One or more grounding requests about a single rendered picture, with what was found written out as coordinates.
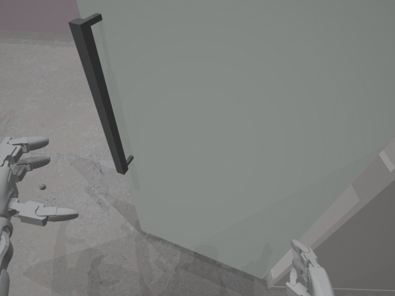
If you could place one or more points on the right robot hand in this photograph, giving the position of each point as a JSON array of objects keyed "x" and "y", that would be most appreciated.
[{"x": 314, "y": 277}]

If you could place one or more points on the fridge door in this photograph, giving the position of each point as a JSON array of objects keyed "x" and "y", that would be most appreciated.
[{"x": 246, "y": 119}]

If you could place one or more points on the left robot forearm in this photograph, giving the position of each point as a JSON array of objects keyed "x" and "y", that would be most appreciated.
[{"x": 6, "y": 253}]

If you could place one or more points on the left robot hand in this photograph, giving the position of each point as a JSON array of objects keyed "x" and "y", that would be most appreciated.
[{"x": 12, "y": 170}]

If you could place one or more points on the handle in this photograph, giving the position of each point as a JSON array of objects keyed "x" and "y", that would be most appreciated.
[{"x": 86, "y": 47}]

